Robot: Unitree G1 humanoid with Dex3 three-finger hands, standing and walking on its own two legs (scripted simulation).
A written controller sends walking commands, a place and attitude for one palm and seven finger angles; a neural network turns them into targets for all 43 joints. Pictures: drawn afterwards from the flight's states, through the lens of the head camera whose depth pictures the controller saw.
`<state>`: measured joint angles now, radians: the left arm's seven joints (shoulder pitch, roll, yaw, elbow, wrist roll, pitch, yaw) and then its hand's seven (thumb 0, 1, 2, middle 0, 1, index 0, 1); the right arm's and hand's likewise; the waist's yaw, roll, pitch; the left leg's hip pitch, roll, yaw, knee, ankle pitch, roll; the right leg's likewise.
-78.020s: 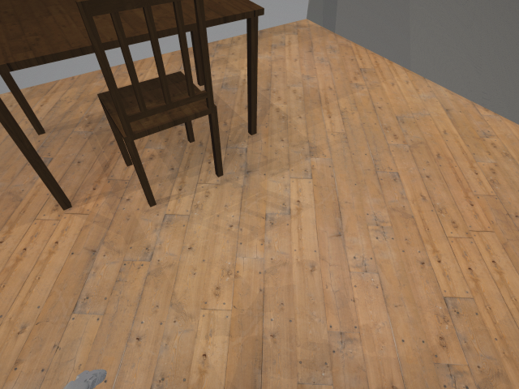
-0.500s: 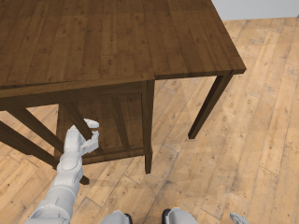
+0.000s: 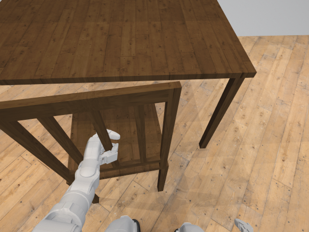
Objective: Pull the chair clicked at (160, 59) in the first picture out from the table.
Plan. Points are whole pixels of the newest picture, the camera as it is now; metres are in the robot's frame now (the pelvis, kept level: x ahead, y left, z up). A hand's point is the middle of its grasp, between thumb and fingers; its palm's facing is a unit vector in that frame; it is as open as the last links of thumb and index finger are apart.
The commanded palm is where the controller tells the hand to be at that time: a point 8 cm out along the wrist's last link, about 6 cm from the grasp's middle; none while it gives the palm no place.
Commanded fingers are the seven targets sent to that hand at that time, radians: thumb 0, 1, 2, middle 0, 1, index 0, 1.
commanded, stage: step backward, pulling the chair out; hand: left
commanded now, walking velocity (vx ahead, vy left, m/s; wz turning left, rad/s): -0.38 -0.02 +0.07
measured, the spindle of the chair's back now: (107, 143) +0.36 +0.16 -0.05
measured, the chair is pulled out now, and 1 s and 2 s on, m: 0.08 0.20 0.33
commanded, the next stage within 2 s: none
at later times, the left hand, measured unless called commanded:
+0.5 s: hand (112, 163) +0.30 +0.13 -0.06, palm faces +0.02 -0.98 -0.20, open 5.4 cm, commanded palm +0.27 +0.19 -0.05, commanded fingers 0.00 0.90 0.90 -0.50 -1.45 -0.50 -1.45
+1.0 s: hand (105, 195) +0.21 +0.14 -0.06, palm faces +0.03 -0.98 -0.21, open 5.5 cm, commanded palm +0.21 +0.19 -0.05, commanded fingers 0.00 0.90 0.90 -0.50 -1.45 -0.50 -1.45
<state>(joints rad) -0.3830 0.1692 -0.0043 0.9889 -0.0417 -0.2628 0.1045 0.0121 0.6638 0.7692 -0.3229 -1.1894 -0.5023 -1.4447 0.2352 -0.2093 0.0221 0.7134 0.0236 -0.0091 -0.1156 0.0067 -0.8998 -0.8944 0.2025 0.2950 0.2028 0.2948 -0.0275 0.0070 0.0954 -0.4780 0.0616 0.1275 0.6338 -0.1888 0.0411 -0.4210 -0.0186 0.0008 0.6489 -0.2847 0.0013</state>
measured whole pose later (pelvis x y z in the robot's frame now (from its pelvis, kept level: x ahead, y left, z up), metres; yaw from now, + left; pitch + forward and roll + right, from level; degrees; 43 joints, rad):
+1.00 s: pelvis -0.11 -0.01 +0.00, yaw +0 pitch +2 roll -1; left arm -0.38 0.18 0.02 0.99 -0.02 -0.23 0.09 0.03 0.63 0.78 -0.31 -1.24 -0.50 -1.44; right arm 0.27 -0.22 -0.01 0.75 0.01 -0.01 -0.09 0.01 -0.90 -0.89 0.20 0.30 0.20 0.29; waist -0.02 0.02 0.08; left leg -0.44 0.07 -0.02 0.68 -0.28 -0.04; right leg -0.40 0.00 -0.01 0.62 -0.26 0.00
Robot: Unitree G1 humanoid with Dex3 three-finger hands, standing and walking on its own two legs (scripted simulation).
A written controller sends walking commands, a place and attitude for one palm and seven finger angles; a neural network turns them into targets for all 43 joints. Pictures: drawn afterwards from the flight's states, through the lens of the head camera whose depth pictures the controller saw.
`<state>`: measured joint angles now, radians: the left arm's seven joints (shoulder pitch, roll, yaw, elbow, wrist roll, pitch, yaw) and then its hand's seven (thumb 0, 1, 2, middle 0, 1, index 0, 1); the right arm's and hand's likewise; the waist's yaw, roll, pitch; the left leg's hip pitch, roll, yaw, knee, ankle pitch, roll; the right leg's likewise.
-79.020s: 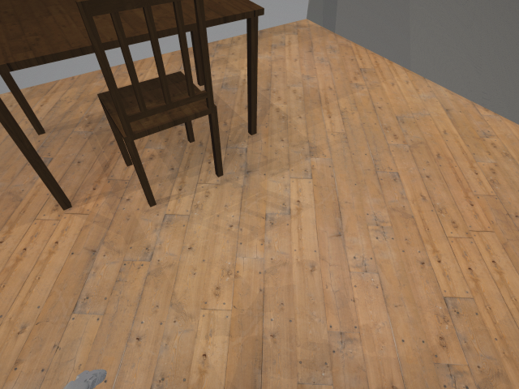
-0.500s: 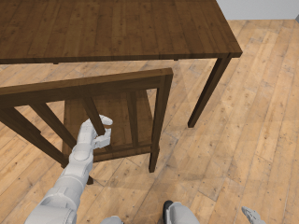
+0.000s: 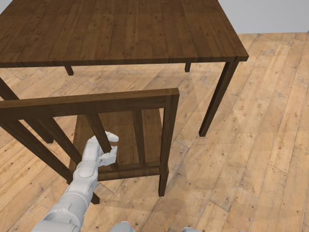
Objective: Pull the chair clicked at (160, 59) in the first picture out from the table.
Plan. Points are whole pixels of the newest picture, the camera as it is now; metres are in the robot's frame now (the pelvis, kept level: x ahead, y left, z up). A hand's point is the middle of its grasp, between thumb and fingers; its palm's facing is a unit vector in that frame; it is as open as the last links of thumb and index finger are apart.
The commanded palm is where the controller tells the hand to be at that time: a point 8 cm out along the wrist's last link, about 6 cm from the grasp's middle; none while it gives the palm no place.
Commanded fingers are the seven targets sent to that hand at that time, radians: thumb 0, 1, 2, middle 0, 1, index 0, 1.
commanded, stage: step backward, pulling the chair out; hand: left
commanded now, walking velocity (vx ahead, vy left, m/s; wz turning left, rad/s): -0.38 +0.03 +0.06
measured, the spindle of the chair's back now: (105, 146) +0.35 +0.17 -0.05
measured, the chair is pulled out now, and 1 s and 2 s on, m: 0.20 0.33 0.58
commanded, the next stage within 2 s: stop walking, hand still on the chair in 1.46 s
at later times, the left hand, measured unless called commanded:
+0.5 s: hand (106, 182) +0.25 +0.15 -0.06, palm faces +0.04 -0.97 -0.22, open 5.5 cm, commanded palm +0.23 +0.21 -0.05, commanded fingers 0.00 0.90 0.90 -0.50 -1.45 -0.50 -1.45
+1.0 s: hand (97, 201) +0.20 +0.16 -0.06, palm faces +0.07 -0.97 -0.21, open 5.6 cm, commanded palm +0.17 +0.22 -0.05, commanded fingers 0.00 0.90 0.90 -0.50 -1.45 -0.50 -1.45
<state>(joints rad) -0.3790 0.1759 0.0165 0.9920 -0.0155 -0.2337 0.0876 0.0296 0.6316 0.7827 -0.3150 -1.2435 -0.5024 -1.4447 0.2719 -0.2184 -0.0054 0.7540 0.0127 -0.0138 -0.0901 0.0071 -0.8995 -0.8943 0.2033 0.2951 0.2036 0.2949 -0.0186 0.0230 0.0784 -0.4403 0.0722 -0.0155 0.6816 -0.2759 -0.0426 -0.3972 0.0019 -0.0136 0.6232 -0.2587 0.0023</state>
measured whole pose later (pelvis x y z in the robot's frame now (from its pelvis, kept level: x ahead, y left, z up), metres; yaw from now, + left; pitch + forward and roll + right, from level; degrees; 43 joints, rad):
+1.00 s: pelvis -0.15 -0.01 +0.01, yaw +1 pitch +1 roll -3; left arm -0.47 0.21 0.07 1.01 -0.01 -0.25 0.08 0.05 0.61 0.81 -0.36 -1.26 -0.50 -1.44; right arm 0.20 -0.19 0.00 0.77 0.01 -0.02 -0.06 0.00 -0.90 -0.89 0.21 0.30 0.21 0.30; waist -0.02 0.06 0.20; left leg -0.36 0.09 -0.04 0.78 -0.40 -0.05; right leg -0.29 0.02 -0.05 0.48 -0.20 0.01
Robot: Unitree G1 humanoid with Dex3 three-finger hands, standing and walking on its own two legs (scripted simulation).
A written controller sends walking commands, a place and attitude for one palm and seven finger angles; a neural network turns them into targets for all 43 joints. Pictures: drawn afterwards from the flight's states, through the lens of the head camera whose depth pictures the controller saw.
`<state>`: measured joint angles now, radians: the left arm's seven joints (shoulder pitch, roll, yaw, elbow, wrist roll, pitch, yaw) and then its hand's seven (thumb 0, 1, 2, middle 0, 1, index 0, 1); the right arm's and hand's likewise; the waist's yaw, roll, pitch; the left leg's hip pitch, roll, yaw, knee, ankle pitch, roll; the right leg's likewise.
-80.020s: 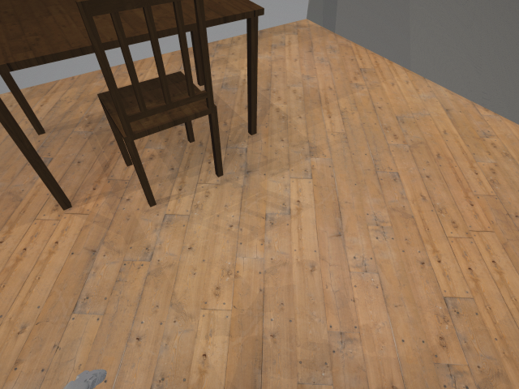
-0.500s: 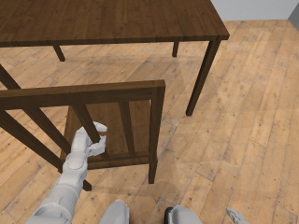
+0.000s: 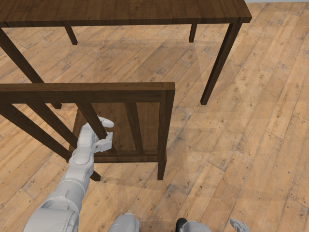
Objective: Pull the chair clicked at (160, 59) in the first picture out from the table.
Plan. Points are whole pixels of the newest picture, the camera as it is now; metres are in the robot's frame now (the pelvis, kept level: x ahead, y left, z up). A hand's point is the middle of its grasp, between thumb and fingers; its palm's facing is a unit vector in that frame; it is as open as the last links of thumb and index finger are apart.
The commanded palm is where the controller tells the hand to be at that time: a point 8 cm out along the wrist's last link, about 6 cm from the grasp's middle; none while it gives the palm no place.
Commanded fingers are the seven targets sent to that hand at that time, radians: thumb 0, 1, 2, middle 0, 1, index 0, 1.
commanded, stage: step backward, pulling the chair out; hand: left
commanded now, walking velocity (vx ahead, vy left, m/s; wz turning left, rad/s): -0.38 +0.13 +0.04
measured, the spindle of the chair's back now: (101, 133) +0.37 +0.18 -0.06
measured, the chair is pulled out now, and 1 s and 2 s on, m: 0.33 0.58 0.59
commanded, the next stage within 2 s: stop walking, hand still on the chair in 0.46 s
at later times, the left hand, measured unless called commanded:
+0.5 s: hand (107, 181) +0.23 +0.14 -0.06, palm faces +0.06 -0.98 -0.20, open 5.6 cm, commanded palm +0.22 +0.20 -0.06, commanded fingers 0.00 0.90 0.90 -0.50 -1.45 -0.50 -1.45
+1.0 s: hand out of the picture +0.10 +0.13 -0.06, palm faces +0.03 -0.98 -0.17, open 5.6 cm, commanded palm +0.08 +0.19 -0.05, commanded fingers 0.00 0.90 0.90 -0.50 -1.45 -0.50 -1.45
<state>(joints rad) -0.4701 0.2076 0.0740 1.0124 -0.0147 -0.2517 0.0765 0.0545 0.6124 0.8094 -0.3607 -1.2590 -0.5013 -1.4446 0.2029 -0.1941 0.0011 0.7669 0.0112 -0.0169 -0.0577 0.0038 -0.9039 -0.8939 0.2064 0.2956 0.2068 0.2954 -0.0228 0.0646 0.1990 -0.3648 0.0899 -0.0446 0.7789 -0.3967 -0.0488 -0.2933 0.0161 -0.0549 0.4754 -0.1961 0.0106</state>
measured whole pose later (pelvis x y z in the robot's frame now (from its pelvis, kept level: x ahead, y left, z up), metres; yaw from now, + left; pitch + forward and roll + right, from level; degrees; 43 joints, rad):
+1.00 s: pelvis -0.17 +0.00 +0.01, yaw -1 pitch -3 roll +0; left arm -0.14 0.14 -0.01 0.85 -0.04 -0.14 0.09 0.08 0.64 0.79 -0.31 -1.23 -0.50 -1.44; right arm 0.30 -0.21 0.03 0.72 0.02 0.02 -0.09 0.01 -0.90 -0.89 0.20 0.30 0.20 0.30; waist -0.03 0.02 0.05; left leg -0.22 0.05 0.01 0.52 -0.34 0.00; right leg -0.27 -0.02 -0.04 0.47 -0.21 0.00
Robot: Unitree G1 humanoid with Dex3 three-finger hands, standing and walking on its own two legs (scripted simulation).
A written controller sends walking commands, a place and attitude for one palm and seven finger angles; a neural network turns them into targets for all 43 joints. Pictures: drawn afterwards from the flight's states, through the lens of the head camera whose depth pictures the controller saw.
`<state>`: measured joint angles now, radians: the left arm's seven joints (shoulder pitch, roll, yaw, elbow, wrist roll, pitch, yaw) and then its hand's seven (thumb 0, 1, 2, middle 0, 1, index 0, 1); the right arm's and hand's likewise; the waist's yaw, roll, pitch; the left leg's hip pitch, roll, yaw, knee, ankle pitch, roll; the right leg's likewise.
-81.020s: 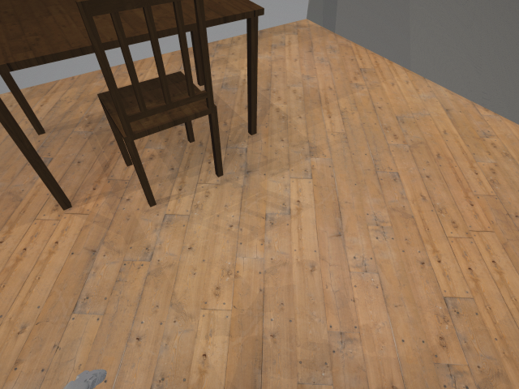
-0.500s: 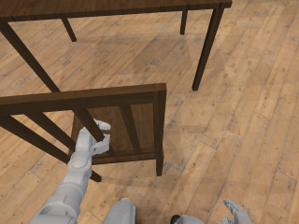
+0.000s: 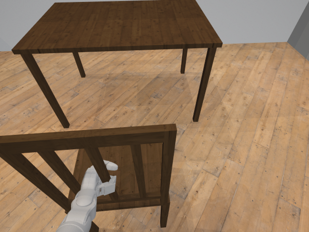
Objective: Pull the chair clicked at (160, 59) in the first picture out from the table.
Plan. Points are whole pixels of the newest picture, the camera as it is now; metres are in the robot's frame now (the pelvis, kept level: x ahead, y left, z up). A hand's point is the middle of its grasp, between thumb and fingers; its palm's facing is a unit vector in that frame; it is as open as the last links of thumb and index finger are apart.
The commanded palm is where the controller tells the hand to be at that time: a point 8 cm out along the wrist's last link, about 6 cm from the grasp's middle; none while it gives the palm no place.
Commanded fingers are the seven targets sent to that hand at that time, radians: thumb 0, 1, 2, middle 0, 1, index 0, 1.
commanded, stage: stop walking, hand still on the chair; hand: left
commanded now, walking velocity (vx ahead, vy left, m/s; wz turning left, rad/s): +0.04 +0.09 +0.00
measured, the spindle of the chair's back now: (105, 177) +0.29 +0.17 -0.07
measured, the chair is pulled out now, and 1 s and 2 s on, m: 0.58 0.59 0.59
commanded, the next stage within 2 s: open the thumb and straighten the fingers in 0.48 s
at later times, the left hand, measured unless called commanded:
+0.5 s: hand (109, 188) +0.26 +0.15 -0.07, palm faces +0.01 -0.98 -0.18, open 5.6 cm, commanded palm +0.24 +0.20 -0.06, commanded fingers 0.00 0.90 0.90 -0.50 -1.45 -0.50 -1.45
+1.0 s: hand (104, 180) +0.28 +0.17 -0.08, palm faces +0.03 -0.98 -0.17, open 12.7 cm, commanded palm +0.26 +0.21 -0.05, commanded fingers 0.00 -0.55 0.20 -0.20 -0.58 -0.20 -0.58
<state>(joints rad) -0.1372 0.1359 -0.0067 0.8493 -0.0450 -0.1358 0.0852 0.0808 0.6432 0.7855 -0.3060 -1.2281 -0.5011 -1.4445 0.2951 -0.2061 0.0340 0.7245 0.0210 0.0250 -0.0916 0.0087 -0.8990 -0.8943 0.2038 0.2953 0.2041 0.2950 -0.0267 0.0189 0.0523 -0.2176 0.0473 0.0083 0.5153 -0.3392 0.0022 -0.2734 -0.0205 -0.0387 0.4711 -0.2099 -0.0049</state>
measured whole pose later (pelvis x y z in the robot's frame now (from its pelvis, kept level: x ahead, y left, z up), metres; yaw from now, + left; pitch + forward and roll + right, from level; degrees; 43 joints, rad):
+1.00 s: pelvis +0.05 +0.01 -0.03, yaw +1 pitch +8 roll +0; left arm 0.18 0.19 0.01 0.30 -0.08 0.01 0.01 0.01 -0.33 0.31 -0.39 -1.17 -0.41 -1.17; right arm 0.21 -0.28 0.00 0.59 0.05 -0.13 -0.07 0.01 -0.90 -0.89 0.20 0.29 0.20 0.29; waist -0.04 0.04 -0.05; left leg -0.49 0.02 -0.03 0.75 -0.41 -0.03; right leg -0.56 -0.05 -0.05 0.75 -0.34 0.01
